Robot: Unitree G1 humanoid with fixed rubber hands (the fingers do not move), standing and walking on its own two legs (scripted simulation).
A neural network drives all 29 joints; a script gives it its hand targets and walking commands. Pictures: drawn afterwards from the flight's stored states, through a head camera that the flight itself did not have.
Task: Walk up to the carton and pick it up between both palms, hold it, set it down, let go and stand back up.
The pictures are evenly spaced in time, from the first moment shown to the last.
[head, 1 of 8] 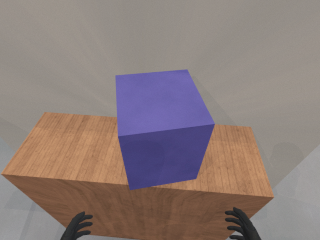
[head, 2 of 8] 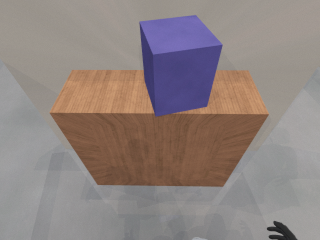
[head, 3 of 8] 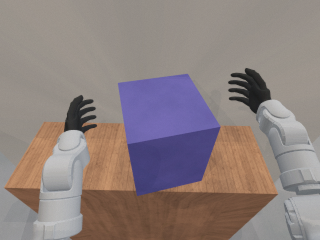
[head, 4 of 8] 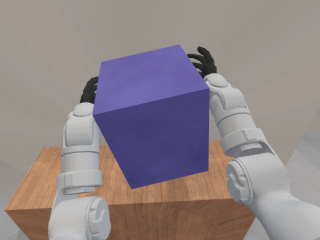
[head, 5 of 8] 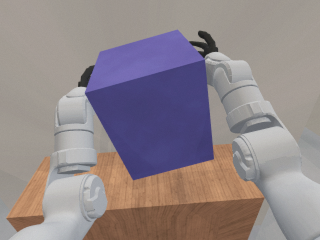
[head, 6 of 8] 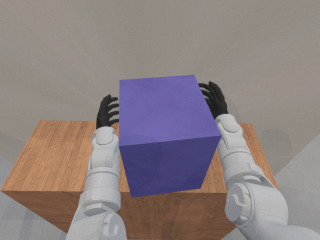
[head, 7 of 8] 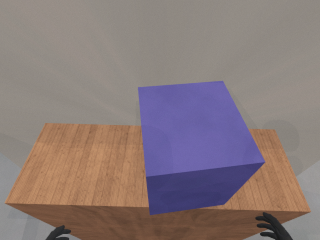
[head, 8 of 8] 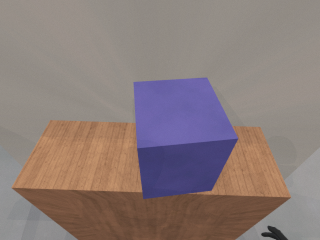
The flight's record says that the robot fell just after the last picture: no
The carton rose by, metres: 0.25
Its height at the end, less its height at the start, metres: +0.00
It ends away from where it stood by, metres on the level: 0.01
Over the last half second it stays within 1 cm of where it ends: yes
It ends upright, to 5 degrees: yes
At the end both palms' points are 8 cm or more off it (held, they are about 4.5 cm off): yes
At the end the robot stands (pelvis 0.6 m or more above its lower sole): yes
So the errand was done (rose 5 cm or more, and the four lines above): yes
